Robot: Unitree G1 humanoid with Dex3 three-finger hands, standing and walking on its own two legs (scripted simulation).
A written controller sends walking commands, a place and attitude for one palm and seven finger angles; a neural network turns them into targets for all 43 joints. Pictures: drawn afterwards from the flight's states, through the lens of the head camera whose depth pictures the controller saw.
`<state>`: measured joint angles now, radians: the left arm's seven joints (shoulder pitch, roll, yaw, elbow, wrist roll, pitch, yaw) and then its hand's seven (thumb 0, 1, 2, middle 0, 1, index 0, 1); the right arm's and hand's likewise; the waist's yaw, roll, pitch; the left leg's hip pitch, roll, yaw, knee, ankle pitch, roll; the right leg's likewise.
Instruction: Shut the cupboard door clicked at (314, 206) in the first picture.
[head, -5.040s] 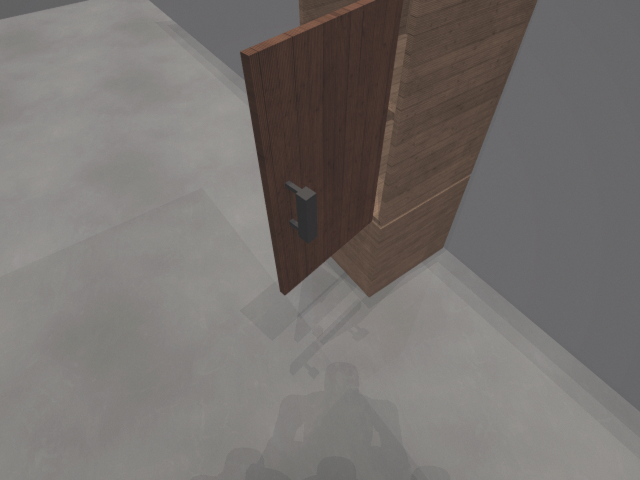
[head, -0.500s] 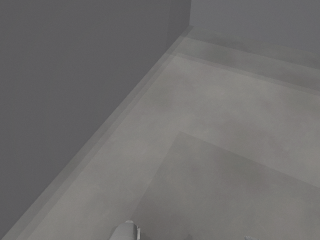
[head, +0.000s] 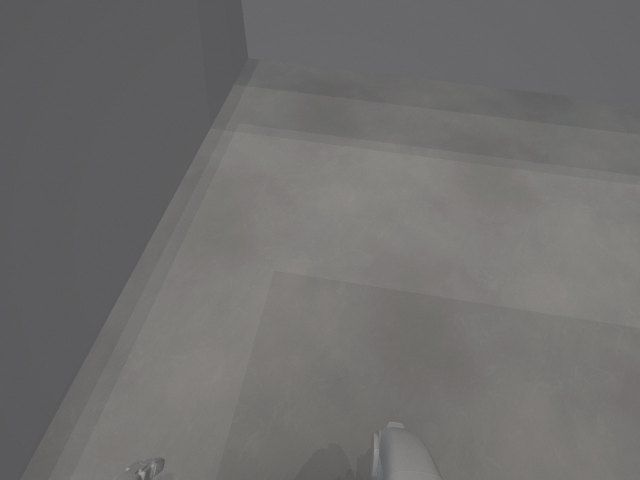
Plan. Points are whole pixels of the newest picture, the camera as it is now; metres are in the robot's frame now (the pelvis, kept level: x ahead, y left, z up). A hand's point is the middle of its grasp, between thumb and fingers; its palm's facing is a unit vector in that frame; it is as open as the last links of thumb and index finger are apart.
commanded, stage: walk around to get in front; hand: left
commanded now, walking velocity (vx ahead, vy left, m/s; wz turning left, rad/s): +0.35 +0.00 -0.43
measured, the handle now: out of the picture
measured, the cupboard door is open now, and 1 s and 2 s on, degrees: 100 100 100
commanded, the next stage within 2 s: walk to a spot facing it in 0.42 s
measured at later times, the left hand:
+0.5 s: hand (276, 356) +0.31 +0.09 -0.15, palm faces -0.10 -0.96 -0.27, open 7.1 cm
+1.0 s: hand (303, 277) +0.48 +0.05 -0.18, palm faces +0.10 -0.98 -0.18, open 7.4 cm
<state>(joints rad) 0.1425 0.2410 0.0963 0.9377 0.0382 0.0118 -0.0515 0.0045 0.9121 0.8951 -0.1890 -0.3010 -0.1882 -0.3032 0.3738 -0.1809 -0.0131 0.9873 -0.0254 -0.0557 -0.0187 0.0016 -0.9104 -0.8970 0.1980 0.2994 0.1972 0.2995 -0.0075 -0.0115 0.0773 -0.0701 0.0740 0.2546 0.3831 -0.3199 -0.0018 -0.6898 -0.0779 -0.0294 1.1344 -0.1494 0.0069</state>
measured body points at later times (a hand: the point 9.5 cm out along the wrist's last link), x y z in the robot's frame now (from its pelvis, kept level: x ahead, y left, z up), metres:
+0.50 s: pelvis +0.24 -0.10 +0.00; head +0.25 -0.14 +0.45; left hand +0.32 +0.14 -0.13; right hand +0.27 -0.34 -0.16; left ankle +0.33 +0.07 -0.66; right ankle +0.18 -0.11 -0.74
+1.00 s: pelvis +0.43 -0.13 -0.01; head +0.49 -0.11 +0.44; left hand +0.48 +0.11 -0.17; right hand +0.44 -0.37 -0.15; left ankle +0.41 -0.08 -0.74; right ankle +0.45 -0.33 -0.64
